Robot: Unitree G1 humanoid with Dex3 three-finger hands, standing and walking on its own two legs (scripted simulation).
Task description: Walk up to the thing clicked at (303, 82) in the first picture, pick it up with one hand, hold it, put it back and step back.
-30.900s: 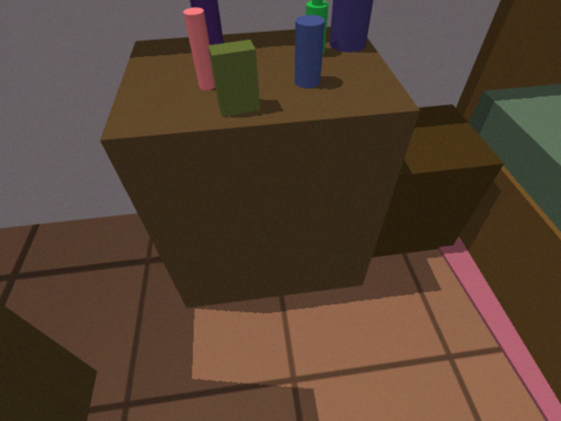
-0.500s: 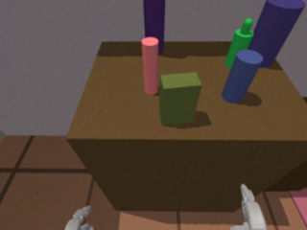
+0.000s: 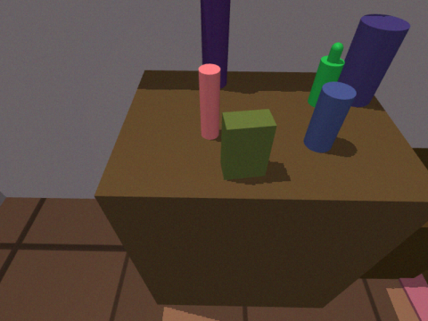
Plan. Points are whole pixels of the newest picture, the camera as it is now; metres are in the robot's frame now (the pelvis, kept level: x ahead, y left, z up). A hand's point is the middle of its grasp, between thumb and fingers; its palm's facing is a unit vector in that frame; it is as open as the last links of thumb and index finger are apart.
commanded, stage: home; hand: right
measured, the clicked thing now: (327, 119) +0.51 -0.22 +0.11
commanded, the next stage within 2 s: stand in 1.32 s
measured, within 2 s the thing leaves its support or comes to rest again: neither
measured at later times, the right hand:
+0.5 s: hand out of the picture +0.05 -0.26 -0.15, palm faces -0.07 +0.93 -0.36, open 17.6 cm
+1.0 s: hand out of the picture +0.07 -0.26 -0.15, palm faces -0.06 +0.93 -0.37, open 17.5 cm
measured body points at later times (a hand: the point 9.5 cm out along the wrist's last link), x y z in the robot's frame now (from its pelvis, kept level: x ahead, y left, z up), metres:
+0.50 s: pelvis -0.01 -0.01 +0.01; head -0.01 +0.00 +0.46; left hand +0.04 +0.30 -0.13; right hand +0.05 -0.31 -0.12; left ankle +0.01 +0.14 -0.74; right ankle -0.01 -0.13 -0.74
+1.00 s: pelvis +0.00 +0.00 +0.01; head +0.01 +0.01 +0.46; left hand +0.07 +0.30 -0.13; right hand +0.08 -0.30 -0.12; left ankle +0.01 +0.14 -0.74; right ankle -0.01 -0.13 -0.74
